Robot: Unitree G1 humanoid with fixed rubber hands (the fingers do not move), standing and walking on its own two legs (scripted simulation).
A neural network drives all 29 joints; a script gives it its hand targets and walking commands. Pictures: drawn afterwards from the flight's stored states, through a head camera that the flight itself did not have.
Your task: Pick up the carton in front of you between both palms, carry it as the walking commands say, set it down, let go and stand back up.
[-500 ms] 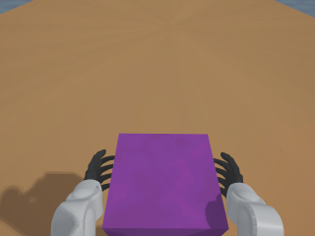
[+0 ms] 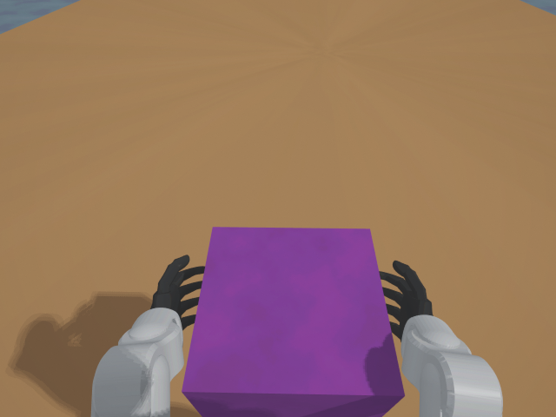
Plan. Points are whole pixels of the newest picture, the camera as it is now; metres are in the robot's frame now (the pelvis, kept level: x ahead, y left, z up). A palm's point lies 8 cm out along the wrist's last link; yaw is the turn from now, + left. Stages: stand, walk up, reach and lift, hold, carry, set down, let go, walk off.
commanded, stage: carry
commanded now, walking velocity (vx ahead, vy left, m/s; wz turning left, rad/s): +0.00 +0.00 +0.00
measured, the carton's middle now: (289, 338) +0.26 +0.00 +0.03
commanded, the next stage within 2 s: hold in 1.92 s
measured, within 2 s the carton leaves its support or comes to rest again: neither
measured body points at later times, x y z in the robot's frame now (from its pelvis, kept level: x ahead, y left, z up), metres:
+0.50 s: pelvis +0.05 +0.01 -0.01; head +0.03 +0.01 +0.44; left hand +0.32 +0.15 +0.05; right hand +0.31 -0.15 +0.05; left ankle +0.06 +0.11 -0.74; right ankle -0.05 -0.09 -0.74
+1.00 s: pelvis +0.01 +0.00 +0.00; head +0.00 +0.01 +0.45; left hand +0.31 +0.15 +0.02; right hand +0.30 -0.16 +0.02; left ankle +0.06 +0.11 -0.74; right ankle -0.05 -0.09 -0.74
